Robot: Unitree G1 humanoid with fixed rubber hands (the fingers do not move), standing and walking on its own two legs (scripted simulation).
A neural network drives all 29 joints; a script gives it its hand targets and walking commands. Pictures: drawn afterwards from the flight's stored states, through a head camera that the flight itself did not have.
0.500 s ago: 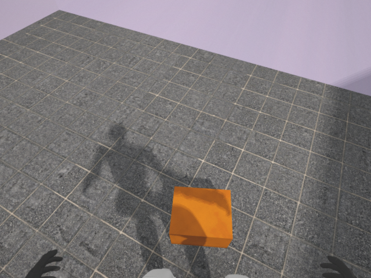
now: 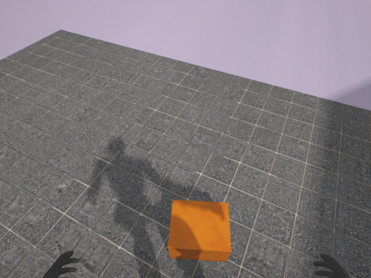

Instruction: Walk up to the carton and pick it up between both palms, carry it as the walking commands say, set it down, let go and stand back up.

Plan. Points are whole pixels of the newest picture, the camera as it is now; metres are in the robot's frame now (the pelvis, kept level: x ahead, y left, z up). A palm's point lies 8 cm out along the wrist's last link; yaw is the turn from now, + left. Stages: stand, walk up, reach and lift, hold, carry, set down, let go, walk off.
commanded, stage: walk up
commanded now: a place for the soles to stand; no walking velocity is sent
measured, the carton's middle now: (199, 230) +0.44 -0.03 -0.69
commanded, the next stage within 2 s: reach and lift in 0.14 s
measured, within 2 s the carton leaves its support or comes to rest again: neither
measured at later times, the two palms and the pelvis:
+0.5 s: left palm (82, 253) +0.19 +0.28 -0.12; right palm (324, 260) +0.19 -0.29 -0.10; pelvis +0.00 +0.01 -0.03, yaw -3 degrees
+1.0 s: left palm (110, 214) +0.31 +0.25 -0.16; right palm (291, 223) +0.30 -0.27 -0.16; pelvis -0.04 -0.02 -0.08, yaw -1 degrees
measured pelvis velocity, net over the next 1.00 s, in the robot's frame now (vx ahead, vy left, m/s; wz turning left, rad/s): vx -0.04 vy -0.02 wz -0.02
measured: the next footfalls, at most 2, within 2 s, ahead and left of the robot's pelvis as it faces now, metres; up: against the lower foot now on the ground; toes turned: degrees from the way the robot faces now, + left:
none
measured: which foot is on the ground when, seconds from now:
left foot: down 0.00-1.00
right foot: down 0.00-1.00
